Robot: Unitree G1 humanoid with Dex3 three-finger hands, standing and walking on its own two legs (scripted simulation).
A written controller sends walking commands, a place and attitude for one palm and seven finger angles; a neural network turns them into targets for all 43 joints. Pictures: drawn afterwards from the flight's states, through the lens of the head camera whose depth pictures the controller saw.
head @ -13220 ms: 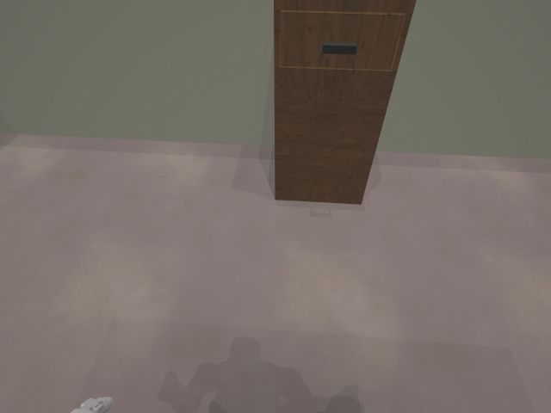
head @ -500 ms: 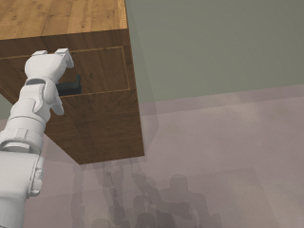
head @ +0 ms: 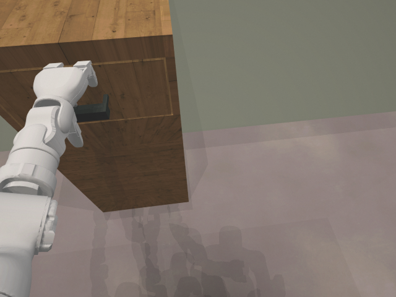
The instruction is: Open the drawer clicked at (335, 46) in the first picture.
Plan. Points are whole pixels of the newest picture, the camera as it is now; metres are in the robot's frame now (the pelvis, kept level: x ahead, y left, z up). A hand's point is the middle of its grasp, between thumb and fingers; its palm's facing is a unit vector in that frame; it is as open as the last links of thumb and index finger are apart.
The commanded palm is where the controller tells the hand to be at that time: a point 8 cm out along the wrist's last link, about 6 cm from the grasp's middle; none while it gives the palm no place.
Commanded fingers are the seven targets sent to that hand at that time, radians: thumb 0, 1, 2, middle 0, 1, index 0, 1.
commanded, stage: move the hooked fingers above the handle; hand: left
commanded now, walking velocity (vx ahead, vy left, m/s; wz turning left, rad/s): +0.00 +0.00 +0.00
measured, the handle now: (85, 106) +0.53 +0.26 +0.04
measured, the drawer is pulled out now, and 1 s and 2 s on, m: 0.00 0.00 0.00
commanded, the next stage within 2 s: lower the fingers behind the handle in 0.12 s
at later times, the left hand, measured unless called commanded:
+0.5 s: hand (79, 112) +0.48 +0.24 +0.08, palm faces -0.04 -0.01 -1.00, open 13.9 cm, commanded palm +0.46 +0.25 +0.13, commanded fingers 0.00 -0.50 0.30 -0.30 -1.20 -0.30 -1.20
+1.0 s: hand (87, 119) +0.48 +0.24 +0.05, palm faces -0.04 -0.01 -1.00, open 13.8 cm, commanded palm +0.46 +0.25 +0.10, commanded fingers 0.00 -0.50 0.30 -0.30 -1.20 -0.30 -1.20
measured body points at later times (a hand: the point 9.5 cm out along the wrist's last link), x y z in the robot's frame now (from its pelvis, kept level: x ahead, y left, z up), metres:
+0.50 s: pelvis +0.00 +0.00 +0.00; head +0.08 -0.01 +0.44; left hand +0.47 +0.24 +0.13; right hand +0.03 -0.27 -0.14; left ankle -0.05 +0.11 -0.72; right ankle -0.01 -0.12 -0.72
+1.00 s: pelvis -0.01 -0.01 -0.01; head +0.09 -0.02 +0.43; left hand +0.48 +0.23 +0.11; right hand +0.01 -0.29 -0.14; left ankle -0.05 +0.11 -0.72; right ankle -0.01 -0.12 -0.72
